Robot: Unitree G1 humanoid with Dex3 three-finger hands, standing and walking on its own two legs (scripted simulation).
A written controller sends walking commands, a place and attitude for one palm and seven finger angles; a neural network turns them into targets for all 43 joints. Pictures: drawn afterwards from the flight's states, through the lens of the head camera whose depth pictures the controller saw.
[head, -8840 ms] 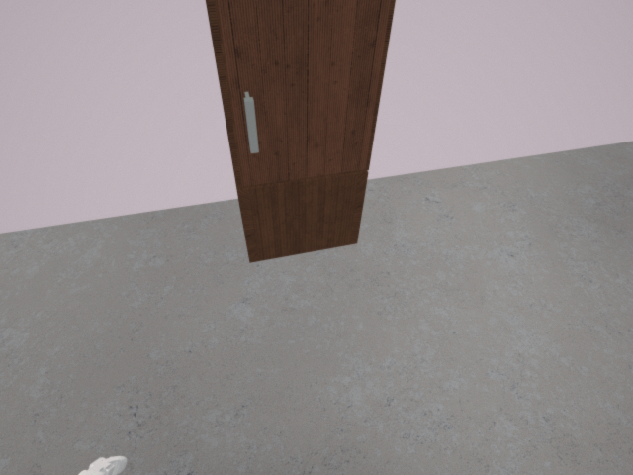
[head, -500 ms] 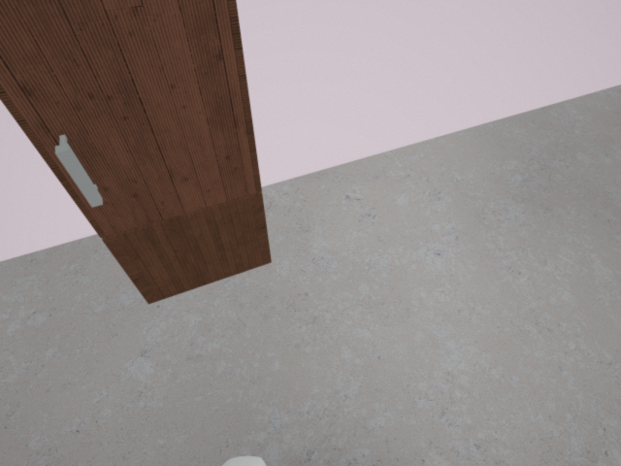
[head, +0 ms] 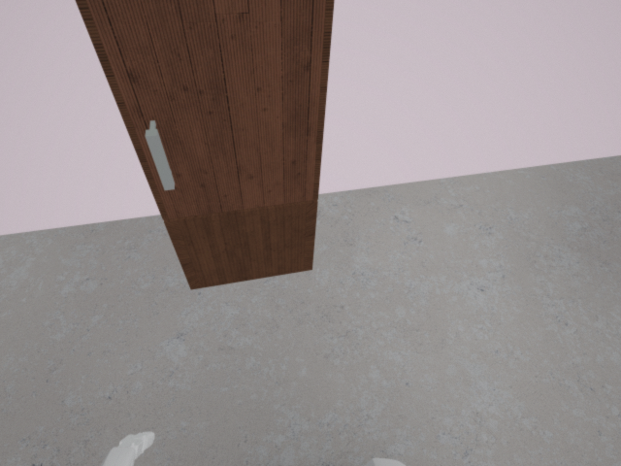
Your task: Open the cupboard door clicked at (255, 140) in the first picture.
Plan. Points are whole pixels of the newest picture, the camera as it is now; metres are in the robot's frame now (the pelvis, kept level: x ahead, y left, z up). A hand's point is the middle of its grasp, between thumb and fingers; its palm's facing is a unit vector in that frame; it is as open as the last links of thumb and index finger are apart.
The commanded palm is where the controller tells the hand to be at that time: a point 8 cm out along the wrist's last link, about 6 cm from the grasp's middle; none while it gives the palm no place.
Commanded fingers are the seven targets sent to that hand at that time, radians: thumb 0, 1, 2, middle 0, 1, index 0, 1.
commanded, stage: turn to face it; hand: left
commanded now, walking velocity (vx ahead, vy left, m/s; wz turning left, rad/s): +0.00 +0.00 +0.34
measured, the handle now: (161, 156) +0.76 +0.37 -0.11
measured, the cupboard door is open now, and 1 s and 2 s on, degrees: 0 0 0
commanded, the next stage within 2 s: take the last steps up to it in 0.24 s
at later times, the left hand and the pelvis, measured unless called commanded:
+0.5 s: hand out of the picture -0.03 +0.15 -0.16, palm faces +0.27 -0.93 -0.25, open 7.4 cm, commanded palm none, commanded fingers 0.00 0.90 0.90 -0.20 -0.30 -0.20 -0.30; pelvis -0.02 -0.04 +0.00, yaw +12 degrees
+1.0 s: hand out of the picture +0.06 +0.22 -0.18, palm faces +0.24 -0.96 -0.15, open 7.4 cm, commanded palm none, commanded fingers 0.00 0.90 0.90 -0.20 -0.30 -0.20 -0.30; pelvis +0.07 +0.03 +0.00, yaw +11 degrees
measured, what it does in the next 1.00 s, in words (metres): steps on the spot: right foot, then left foot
